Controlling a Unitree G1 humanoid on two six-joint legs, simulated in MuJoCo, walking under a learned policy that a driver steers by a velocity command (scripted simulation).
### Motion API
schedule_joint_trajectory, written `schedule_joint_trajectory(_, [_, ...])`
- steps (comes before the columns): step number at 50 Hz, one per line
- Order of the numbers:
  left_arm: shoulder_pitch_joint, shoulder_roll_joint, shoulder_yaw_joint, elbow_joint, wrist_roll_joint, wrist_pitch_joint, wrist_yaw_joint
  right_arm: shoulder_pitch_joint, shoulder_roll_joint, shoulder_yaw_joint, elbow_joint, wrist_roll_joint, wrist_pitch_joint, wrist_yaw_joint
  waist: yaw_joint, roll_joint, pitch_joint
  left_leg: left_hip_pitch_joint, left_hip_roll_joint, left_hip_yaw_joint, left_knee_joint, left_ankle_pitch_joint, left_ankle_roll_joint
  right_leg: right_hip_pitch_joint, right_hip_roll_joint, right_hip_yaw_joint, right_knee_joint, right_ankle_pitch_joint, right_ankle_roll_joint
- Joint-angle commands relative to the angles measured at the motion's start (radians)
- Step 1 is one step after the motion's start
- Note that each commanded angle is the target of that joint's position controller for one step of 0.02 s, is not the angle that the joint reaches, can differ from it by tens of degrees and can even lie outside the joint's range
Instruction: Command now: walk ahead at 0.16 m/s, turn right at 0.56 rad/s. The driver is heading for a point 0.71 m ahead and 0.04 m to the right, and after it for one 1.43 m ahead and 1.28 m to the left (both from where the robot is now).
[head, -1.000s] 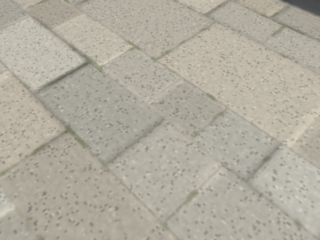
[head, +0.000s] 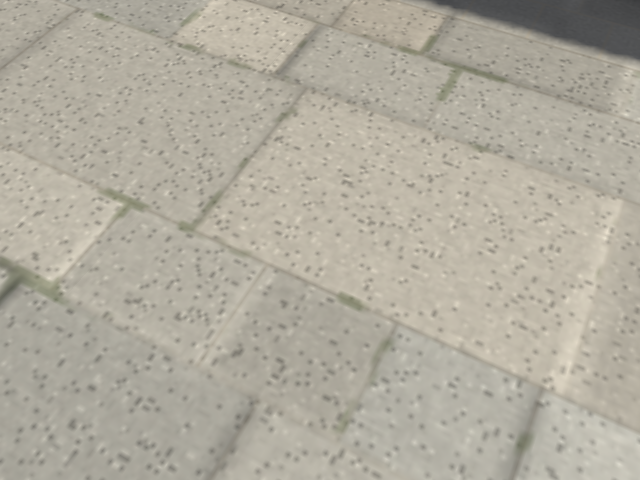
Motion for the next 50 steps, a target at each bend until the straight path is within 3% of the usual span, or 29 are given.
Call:
schedule_joint_trajectory(1, [0.039, 0.113, 0.033, -0.077, -0.009, -0.001, 0.016, 0.037, -0.134, -0.037, -0.084, -0.012, 0.012, -0.02, -0.008, 0.002, -0.213, -0.212, 0.057, -0.078, -0.021, 0.074, -0.002, 0.308, -0.282, 0.355, -0.216, 0.46, -0.214])
schedule_joint_trajectory(3, [0.03, 0.135, 0.042, -0.083, 0.009, 0.0, 0.019, 0.062, -0.103, -0.032, -0.091, -0.021, 0.034, -0.025, -0.034, -0.033, -0.205, -0.146, 0.04, -0.059, -0.103, 0.104, -0.014, 0.201, -0.248, 0.32, -0.232, 0.511, -0.208])
schedule_joint_trajectory(6, [0.049, 0.162, 0.05, -0.082, 0.005, 0.008, 0.036, 0.034, -0.084, -0.025, -0.105, -0.027, 0.044, -0.036, -0.025, -0.054, -0.241, -0.158, 0.015, -0.061, -0.231, 0.163, -0.038, 0.203, -0.228, 0.308, -0.209, 0.533, -0.19])
schedule_joint_trajectory(10, [0.04, 0.164, 0.049, -0.1, -0.01, 0.042, 0.062, -0.052, -0.086, -0.024, -0.135, -0.018, 0.058, -0.035, 0.002, -0.099, -0.236, -0.169, -0.005, -0.086, -0.375, 0.256, -0.047, 0.197, -0.193, 0.369, -0.217, 0.141, -0.134])
schedule_joint_trajectory(13, [0.044, 0.165, 0.049, -0.11, -0.005, 0.057, 0.07, -0.102, -0.086, -0.024, -0.155, -0.012, 0.05, -0.026, 0.025, -0.138, -0.203, -0.146, -0.026, -0.098, -0.491, 0.256, -0.039, 0.197, -0.187, 0.435, -0.216, -0.022, -0.119])
schedule_joint_trajectory(16, [0.056, 0.161, 0.049, -0.118, -0.004, 0.064, 0.068, -0.105, -0.094, -0.028, -0.163, -0.006, 0.03, -0.014, 0.035, -0.164, -0.208, -0.084, -0.051, -0.097, -0.609, 0.203, -0.02, 0.245, -0.197, 0.499, -0.161, 0.088, -0.114])
schedule_joint_trajectory(18, [0.036, 0.15, 0.043, -0.128, -0.012, 0.071, 0.069, -0.051, -0.094, -0.033, -0.151, -0.003, 0.018, -0.003, -0.001, -0.167, -0.218, 0.018, -0.053, -0.078, -0.786, 0.27, 0.005, 0.266, -0.182, 0.513, -0.103, 0.181, -0.086])
schedule_joint_trajectory(19, [0.038, 0.13, 0.036, -0.132, -0.017, 0.075, 0.072, -0.015, -0.105, -0.039, -0.14, -0.006, 0.013, 0.003, -0.018, -0.153, -0.219, 0.122, -0.02, -0.076, -0.909, 0.395, 0.027, 0.232, -0.15, 0.491, -0.062, 0.146, -0.049])
schedule_joint_trajectory(20, [0.084, 0.08, 0.02, -0.135, -0.006, 0.076, 0.072, -0.011, -0.163, -0.051, -0.15, -0.026, 0.015, 0.001, 0.01, -0.026, -0.242, 0.244, 0.154, -0.214, -0.937, 0.505, 0.089, 0.136, -0.081, 0.41, 0.071, -0.083, 0.005])
schedule_joint_trajectory(21, [0.117, 0.067, 0.018, -0.158, -0.008, 0.066, 0.069, -0.048, -0.238, -0.068, -0.151, -0.056, 0.03, -0.002, 0.071, 0.285, -0.186, 0.286, 0.325, -0.438, -0.959, 0.781, 0.258, -0.067, 0.092, 0.217, 0.235, -0.445, 0.07])
schedule_joint_trajectory(22, [0.104, 0.159, 0.042, -0.147, 0.009, 0.051, 0.065, -0.029, -0.176, -0.059, -0.161, -0.058, 0.03, -0.001, 0.024, 0.27, -0.208, 0.268, 0.407, -0.538, -0.967, 0.827, 0.366, -0.118, 0.048, 0.204, 0.478, -0.54, 0.122])
schedule_joint_trajectory(23, [0.106, 0.196, 0.058, -0.123, -0.001, 0.05, 0.063, -0.044, -0.141, -0.049, -0.172, -0.045, 0.03, -0.002, 0.02, 0.172, -0.199, 0.256, 0.358, -0.446, -0.942, 0.811, 0.344, -0.12, 0.032, 0.215, 0.591, -0.481, 0.139])
schedule_joint_trajectory(24, [0.115, 0.173, 0.057, -0.097, -0.004, 0.061, 0.066, -0.074, -0.119, -0.043, -0.174, -0.03, 0.034, -0.003, 0.033, 0.114, -0.18, 0.248, 0.284, -0.349, -0.92, 0.784, 0.291, -0.121, 0.023, 0.207, 0.631, -0.427, 0.158])
schedule_joint_trajectory(25, [0.113, 0.148, 0.05, -0.091, -0.001, 0.072, 0.07, -0.086, -0.104, -0.037, -0.174, -0.013, 0.037, -0.003, 0.03, 0.108, -0.165, 0.249, 0.248, -0.298, -0.912, 0.774, 0.263, -0.131, 0.019, 0.202, 0.651, -0.387, 0.174])
schedule_joint_trajectory(29, [0.069, 0.041, 0.01, -0.102, -0.007, 0.079, 0.061, -0.091, -0.091, -0.028, -0.161, -0.019, 0.057, -0.003, 0.02, 0.17, -0.172, 0.237, 0.16, -0.158, -0.917, 0.766, 0.239, -0.003, -0.023, 0.096, 0.393, -0.322, 0.2])
schedule_joint_trajectory(31, [0.032, 0.022, -0.001, -0.112, -0.005, 0.076, 0.054, -0.065, -0.108, -0.033, -0.149, -0.015, 0.065, -0.002, -0.009, 0.218, -0.183, 0.241, 0.165, -0.161, -0.914, 0.742, 0.251, 0.094, -0.051, 0.056, 0.218, -0.331, 0.196])
schedule_joint_trajectory(32, [0.029, 0.036, 0.003, -0.111, -0.009, 0.075, 0.052, -0.045, -0.122, -0.036, -0.142, -0.012, 0.068, -0.001, -0.021, 0.23, -0.184, 0.25, 0.178, -0.179, -0.91, 0.724, 0.26, 0.123, -0.051, 0.044, 0.153, -0.312, 0.192])
schedule_joint_trajectory(34, [0.066, 0.049, 0.01, -0.089, -0.01, 0.072, 0.047, -0.047, -0.128, -0.034, -0.137, 0.0, 0.071, 0.001, -0.001, 0.217, -0.173, 0.229, 0.178, -0.189, -0.889, 0.665, 0.25, 0.214, -0.046, 0.022, -0.052, -0.17, 0.165])
schedule_joint_trajectory(35, [0.084, 0.046, 0.009, -0.076, -0.005, 0.07, 0.045, -0.033, -0.114, -0.028, -0.128, 0.007, 0.069, 0.003, 0.011, 0.198, -0.158, 0.199, 0.162, -0.181, -0.882, 0.622, 0.223, 0.283, -0.041, 0.019, -0.192, -0.062, 0.141])
schedule_joint_trajectory(36, [0.084, 0.068, 0.01, -0.082, 0.008, 0.068, 0.047, 0.006, -0.101, -0.022, -0.115, 0.004, 0.059, 0.006, 0.003, 0.165, -0.167, 0.14, 0.149, -0.179, -0.878, 0.544, 0.169, 0.378, -0.078, 0.075, -0.218, 0.023, 0.111])
schedule_joint_trajectory(37, [0.105, 0.123, 0.018, -0.092, 0.02, 0.068, 0.055, 0.012, -0.073, -0.01, -0.121, -0.021, 0.046, 0.013, -0.011, 0.043, -0.203, 0.067, 0.099, -0.12, -0.797, 0.418, 0.105, 0.471, -0.198, 0.195, -0.184, 0.213, 0.071])
schedule_joint_trajectory(38, [0.063, 0.13, 0.017, -0.07, 0.029, 0.068, 0.054, 0.045, -0.018, 0.005, -0.124, -0.034, 0.033, 0.019, -0.073, -0.16, -0.2, 0.085, 0.024, -0.028, -0.817, 0.254, 0.048, 0.372, -0.252, 0.229, -0.151, 0.175, -0.001])
schedule_joint_trajectory(39, [0.032, 0.054, 0.002, -0.085, 0.027, 0.061, 0.044, -0.016, -0.052, 0.002, -0.121, -0.044, 0.032, 0.016, -0.028, -0.138, -0.172, 0.153, 0.027, -0.023, -0.818, 0.274, 0.011, 0.28, -0.225, 0.228, -0.177, 0.001, -0.014])
schedule_joint_trajectory(40, [0.034, 0.03, -0.006, -0.077, 0.034, 0.054, 0.04, -0.053, -0.072, -0.006, -0.117, -0.038, 0.034, 0.016, -0.015, -0.114, -0.135, 0.159, 0.02, -0.019, -0.817, 0.311, 0.004, 0.253, -0.191, 0.208, -0.184, -0.087, 0.014])
schedule_joint_trajectory(43, [0.058, 0.052, -0.005, -0.057, 0.026, 0.032, 0.042, -0.038, -0.068, -0.009, -0.101, -0.028, 0.047, 0.004, -0.012, -0.106, -0.071, 0.165, 0.022, -0.024, -0.817, 0.355, 0.011, 0.201, -0.162, 0.188, -0.185, -0.105, 0.047])
schedule_joint_trajectory(45, [0.104, 0.059, -0.002, -0.04, 0.018, 0.034, 0.05, -0.019, -0.053, -0.008, -0.081, -0.02, 0.048, 0.0, 0.006, -0.116, -0.074, 0.139, -0.023, 0.031, -0.761, 0.219, 0.016, 0.208, -0.157, 0.203, -0.216, -0.348, 0.029])
schedule_joint_trajectory(47, [0.162, 0.131, 0.018, -0.032, 0.006, 0.039, 0.055, -0.051, -0.059, -0.015, -0.095, -0.002, 0.039, 0.0, 0.049, -0.184, 0.003, -0.029, -0.057, 0.078, -0.619, 0.091, 0.031, 0.219, -0.259, 0.373, -0.324, -0.643, -0.054])
schedule_joint_trajectory(48, [0.184, 0.147, 0.022, -0.026, 0.001, 0.034, 0.058, -0.083, -0.066, -0.018, -0.112, 0.009, 0.027, 0.003, 0.066, -0.203, 0.047, -0.095, -0.036, 0.052, -0.549, 0.067, 0.05, 0.217, -0.317, 0.468, -0.367, -0.679, -0.098])
schedule_joint_trajectory(50, [0.213, 0.135, 0.02, -0.009, -0.002, 0.011, 0.061, -0.106, -0.074, -0.025, -0.13, 0.023, 0.004, 0.015, 0.073, -0.213, 0.07, -0.243, 0.023, -0.014, -0.421, -0.011, 0.089, 0.302, -0.39, 0.56, -0.388, -0.589, -0.151])
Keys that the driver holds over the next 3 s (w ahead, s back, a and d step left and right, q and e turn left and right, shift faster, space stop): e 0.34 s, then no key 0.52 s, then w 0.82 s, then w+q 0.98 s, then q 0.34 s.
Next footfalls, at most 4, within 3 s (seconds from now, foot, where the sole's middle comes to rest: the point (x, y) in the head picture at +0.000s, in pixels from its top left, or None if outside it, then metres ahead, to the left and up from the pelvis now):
0.40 left None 0.19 0.15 -0.76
0.72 right None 0.07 -0.09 -0.76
1.16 left None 0.23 0.12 -0.76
1.66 right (431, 425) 0.51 -0.19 -0.76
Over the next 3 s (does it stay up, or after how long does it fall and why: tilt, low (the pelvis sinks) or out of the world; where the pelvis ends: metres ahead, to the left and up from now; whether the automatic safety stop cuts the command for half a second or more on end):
stays up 1.06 -0.12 0.02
